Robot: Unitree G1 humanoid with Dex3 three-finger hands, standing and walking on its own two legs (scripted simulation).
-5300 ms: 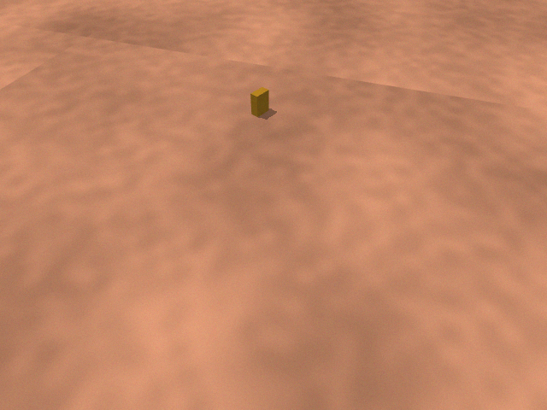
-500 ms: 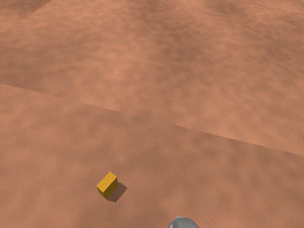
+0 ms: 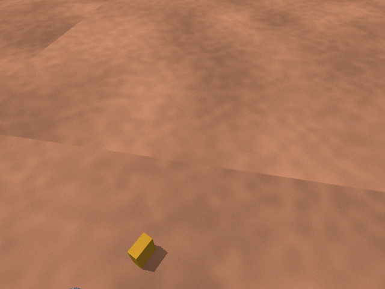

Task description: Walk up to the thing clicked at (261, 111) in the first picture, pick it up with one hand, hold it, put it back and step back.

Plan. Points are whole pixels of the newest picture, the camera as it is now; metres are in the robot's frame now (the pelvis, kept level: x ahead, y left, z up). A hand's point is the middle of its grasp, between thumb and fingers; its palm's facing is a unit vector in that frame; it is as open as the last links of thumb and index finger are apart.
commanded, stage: walk up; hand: left
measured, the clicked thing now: (142, 250) +0.44 +0.25 -0.70
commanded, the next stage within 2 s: stand in 1.64 s
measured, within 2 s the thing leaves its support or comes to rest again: neither
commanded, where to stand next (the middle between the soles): +0.11 +0.02 m, yaw +3 degrees
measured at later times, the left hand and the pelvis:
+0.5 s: hand out of the picture +0.07 +0.26 -0.15, palm faces +0.01 -0.94 -0.34, open 7.4 cm; pelvis +0.03 +0.00 +0.01, yaw +1 degrees
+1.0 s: hand out of the picture +0.14 +0.24 -0.14, palm faces -0.01 -0.94 -0.33, open 7.4 cm; pelvis +0.05 +0.00 +0.01, yaw +1 degrees
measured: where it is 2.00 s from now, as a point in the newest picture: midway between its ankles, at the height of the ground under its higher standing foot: outside the picture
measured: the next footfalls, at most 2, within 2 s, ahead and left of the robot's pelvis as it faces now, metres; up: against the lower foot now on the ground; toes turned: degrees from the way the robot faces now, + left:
none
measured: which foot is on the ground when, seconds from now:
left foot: down 0.00-1.00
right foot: down 0.00-1.00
